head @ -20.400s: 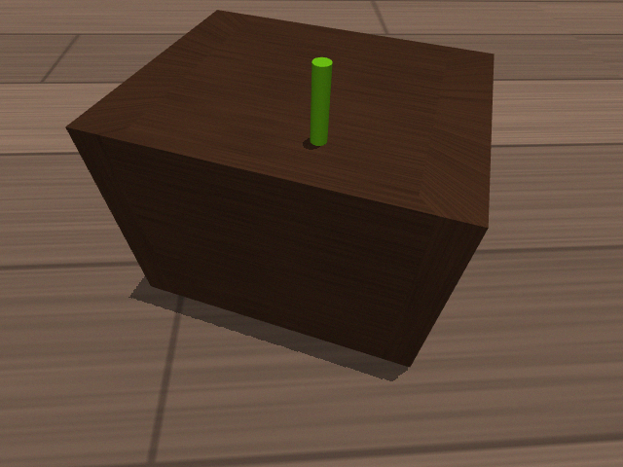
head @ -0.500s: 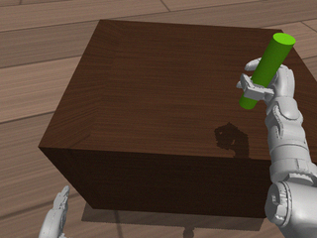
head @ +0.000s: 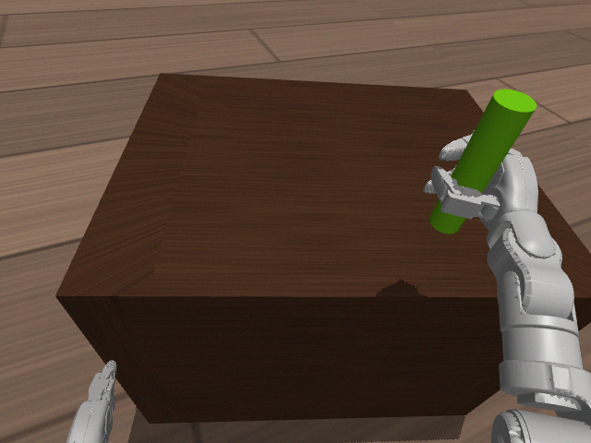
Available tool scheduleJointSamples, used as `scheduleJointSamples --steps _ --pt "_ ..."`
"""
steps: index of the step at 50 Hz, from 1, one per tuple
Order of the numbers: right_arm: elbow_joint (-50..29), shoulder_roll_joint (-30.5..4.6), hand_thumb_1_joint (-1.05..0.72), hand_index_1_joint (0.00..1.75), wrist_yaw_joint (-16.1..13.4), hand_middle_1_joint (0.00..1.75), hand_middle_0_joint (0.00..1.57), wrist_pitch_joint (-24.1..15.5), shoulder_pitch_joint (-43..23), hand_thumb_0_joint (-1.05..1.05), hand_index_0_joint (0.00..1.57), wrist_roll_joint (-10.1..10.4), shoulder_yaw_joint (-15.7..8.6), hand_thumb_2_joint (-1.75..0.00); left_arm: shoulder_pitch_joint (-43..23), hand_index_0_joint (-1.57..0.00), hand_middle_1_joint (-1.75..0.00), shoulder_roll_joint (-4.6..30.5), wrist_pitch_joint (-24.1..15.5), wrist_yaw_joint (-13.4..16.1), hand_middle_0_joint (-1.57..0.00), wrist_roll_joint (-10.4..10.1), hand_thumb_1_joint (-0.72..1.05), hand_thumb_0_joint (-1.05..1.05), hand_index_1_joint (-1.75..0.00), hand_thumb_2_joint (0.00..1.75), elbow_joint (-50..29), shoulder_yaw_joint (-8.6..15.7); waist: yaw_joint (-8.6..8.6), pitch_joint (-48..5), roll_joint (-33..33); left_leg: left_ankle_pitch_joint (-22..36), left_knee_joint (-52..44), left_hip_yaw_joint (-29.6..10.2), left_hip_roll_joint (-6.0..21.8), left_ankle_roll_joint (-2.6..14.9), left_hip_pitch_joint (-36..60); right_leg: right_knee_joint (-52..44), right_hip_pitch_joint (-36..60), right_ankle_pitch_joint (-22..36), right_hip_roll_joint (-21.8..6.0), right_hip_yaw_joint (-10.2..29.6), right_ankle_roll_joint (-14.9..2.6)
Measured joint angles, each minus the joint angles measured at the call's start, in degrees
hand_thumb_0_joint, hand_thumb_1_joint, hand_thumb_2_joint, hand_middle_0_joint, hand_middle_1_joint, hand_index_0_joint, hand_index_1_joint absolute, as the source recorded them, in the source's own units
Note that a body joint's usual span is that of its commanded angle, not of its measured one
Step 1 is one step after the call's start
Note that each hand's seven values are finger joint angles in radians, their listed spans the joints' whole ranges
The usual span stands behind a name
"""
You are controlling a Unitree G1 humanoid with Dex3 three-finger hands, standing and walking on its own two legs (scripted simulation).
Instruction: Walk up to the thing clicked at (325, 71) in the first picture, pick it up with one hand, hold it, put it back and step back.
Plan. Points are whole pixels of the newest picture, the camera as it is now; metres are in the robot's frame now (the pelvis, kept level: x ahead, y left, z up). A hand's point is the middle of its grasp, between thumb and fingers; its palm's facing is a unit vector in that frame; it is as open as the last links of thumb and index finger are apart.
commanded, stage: lift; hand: right
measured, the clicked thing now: (473, 171) +0.39 -0.19 +0.22
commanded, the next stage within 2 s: hold in 0.40 s
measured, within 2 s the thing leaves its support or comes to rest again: neither
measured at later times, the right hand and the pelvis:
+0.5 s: hand (474, 192) +0.34 -0.17 +0.22, palm faces +0.10 +1.00 -0.02, open 5.1 cm; pelvis -0.01 +0.00 +0.01, yaw -1 degrees
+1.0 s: hand (492, 192) +0.33 -0.18 +0.23, palm faces +0.10 +0.99 -0.02, open 5.1 cm; pelvis +0.00 +0.00 +0.01, yaw -1 degrees
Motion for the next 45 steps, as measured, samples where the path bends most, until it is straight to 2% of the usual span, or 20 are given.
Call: scheduleJointSamples --steps 20,45 --pt "-11.76 0.31 -0.19 1.12 -0.06 1.13 1.02 8.62 5.28 -0.01 1.03 1.22 -0.35 -1.12 -2.54 -0.04 -0.04 0.07 -3.25 -0.02 -0.04 0.08 -0.53 -0.02 -0.04 0.05 6.03 0.29 -0.33 0.79 -0.64 1.83 -3.03 0.51 0.07 0.15 3.87 -2.94 3.62 1.97 0.04 0.44 0.10" --pt "-19.48 -0.20 -0.19 1.12 1.31 1.13 1.02 15.26 8.01 -0.01 1.03 2.22 -2.10 -1.12 -3.93 -0.05 -0.05 0.32 -5.85 -0.29 -0.05 0.27 -0.53 -0.02 -0.05 0.05 9.88 1.16 -0.68 0.67 -1.43 2.20 -4.93 0.99 0.13 0.23 6.46 -4.86 6.05 2.51 0.07 0.84 0.19"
